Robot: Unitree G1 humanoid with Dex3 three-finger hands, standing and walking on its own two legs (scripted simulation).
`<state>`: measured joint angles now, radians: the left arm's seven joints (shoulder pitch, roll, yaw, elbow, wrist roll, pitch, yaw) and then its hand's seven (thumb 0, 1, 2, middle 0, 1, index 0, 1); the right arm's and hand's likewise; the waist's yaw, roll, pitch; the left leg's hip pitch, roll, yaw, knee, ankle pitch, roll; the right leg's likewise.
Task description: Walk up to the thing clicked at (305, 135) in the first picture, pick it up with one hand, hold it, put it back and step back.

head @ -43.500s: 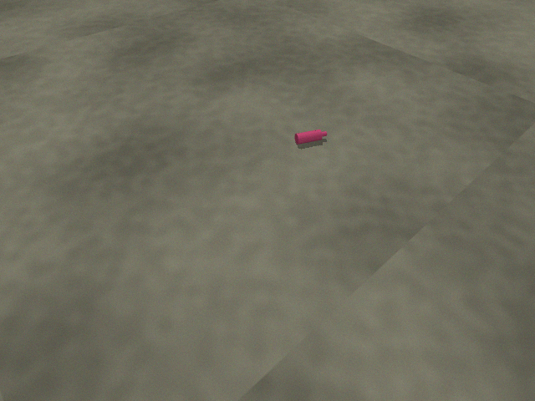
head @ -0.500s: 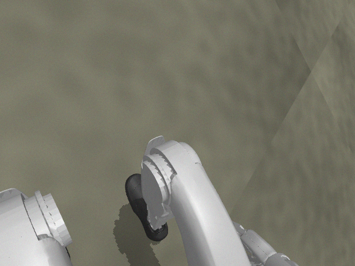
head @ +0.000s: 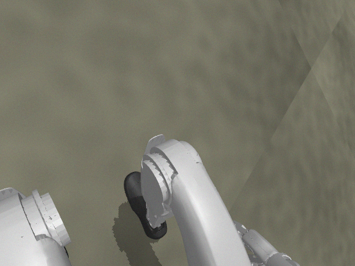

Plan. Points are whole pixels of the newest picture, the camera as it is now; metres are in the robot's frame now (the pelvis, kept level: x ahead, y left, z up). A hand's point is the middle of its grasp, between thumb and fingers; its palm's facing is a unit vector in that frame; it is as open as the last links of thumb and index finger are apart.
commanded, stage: close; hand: left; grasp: from above
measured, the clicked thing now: out of the picture +0.48 +0.35 -0.28
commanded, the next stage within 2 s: settle in 0.64 s
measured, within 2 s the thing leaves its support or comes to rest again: leaves its support in 1.14 s
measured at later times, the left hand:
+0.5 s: hand out of the picture +0.46 +0.36 -0.25, palm faces -0.45 -0.12 -0.88, open 9.3 cm
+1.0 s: hand out of the picture +0.46 +0.36 -0.25, palm faces -0.46 -0.13 -0.88, open 9.0 cm
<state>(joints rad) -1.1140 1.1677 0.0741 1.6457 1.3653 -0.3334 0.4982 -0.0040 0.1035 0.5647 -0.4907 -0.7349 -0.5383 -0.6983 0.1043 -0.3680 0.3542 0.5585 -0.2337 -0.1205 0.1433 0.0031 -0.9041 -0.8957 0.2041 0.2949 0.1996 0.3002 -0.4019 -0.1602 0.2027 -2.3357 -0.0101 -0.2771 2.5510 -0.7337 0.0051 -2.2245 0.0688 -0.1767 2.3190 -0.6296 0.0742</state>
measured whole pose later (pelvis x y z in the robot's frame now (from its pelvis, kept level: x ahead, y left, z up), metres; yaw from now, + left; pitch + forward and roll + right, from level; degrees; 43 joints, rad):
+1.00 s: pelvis +0.00 +0.00 +0.00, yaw +0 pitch +28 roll -17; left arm -1.09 1.15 0.11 1.59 1.35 -0.30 0.45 0.01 0.21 0.25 -0.75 -0.43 -0.79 -0.37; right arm 0.12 -0.37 0.35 0.54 -0.22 -0.11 0.14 0.00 -0.92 -0.90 0.20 0.29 0.20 0.30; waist -0.40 -0.15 0.19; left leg -2.35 -0.01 -0.27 2.55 -0.73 0.02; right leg -2.23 0.07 -0.18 2.31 -0.62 0.06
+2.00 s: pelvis -0.01 +0.00 +0.05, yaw +6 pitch +35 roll -12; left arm -0.95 0.89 0.08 1.17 1.20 -0.23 0.09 0.00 0.20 0.20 -0.82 -0.33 -0.86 -0.29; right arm 0.20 -0.31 0.14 0.56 -0.10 0.08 0.10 0.00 -0.92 -0.90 0.20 0.29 0.20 0.30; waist -0.28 0.01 -0.01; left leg -2.31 -0.03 -0.16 2.33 -0.65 0.02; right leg -2.21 0.01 -0.09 2.19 -0.61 0.05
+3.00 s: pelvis +0.02 -0.01 +0.33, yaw +14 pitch +19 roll -3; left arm -0.34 0.52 -0.10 0.81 1.03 -0.17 0.07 -0.01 0.14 0.41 -0.71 -0.50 -0.74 -0.47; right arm 0.23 -0.24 -0.01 0.72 0.03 0.04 -0.05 0.01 -0.91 -0.89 0.20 0.29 0.20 0.30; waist -0.09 0.05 -0.17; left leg -1.17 0.02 -0.05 1.36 -0.53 0.00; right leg -1.15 0.01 -0.01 1.29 -0.48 0.03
